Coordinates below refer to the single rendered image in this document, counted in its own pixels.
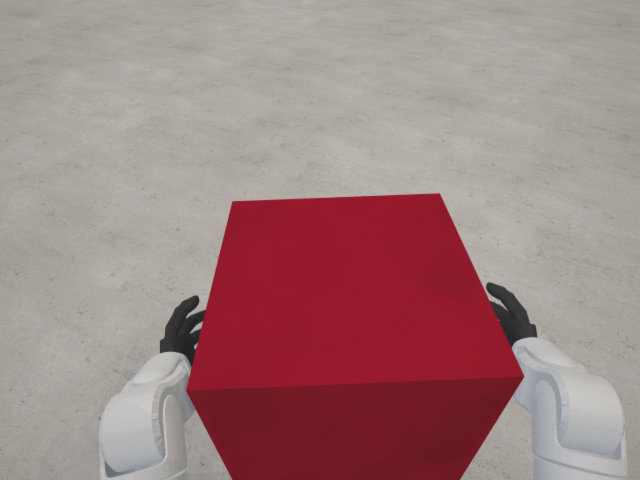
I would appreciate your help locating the robot right forearm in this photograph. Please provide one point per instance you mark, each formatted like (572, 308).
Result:
(578, 422)

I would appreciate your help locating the robot left forearm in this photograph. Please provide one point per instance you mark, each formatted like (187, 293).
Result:
(141, 434)

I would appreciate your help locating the carton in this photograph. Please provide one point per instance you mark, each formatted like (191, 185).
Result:
(348, 338)

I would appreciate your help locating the robot left hand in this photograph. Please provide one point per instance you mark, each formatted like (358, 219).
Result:
(177, 331)

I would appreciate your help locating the robot right hand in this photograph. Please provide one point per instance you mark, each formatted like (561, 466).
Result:
(514, 322)

